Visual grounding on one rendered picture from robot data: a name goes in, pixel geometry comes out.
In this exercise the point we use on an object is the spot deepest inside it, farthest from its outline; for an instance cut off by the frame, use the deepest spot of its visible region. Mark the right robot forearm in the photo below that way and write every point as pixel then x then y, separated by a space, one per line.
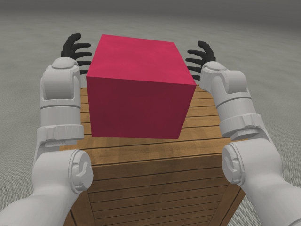
pixel 238 118

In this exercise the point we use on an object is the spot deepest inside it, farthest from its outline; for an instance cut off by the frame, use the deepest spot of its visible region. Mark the carton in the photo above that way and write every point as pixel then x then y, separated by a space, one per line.
pixel 138 88

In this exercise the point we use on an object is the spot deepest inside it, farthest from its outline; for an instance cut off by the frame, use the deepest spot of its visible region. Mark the pedestal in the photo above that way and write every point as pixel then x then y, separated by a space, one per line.
pixel 158 182

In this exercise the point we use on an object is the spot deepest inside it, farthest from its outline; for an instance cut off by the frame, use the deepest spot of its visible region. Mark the robot left upper arm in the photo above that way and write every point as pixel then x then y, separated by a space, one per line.
pixel 58 178

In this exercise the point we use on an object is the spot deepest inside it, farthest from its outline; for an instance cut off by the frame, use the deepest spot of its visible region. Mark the robot right upper arm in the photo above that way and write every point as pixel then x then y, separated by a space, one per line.
pixel 255 166

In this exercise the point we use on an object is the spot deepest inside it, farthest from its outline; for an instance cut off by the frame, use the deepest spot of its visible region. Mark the left robot forearm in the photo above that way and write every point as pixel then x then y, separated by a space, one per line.
pixel 60 107

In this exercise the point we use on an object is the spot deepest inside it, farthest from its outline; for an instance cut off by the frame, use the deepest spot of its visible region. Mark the robot right hand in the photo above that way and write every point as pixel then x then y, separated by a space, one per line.
pixel 206 56

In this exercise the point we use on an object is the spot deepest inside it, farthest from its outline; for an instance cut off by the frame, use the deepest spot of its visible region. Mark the robot left hand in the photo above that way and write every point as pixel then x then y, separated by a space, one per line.
pixel 69 49

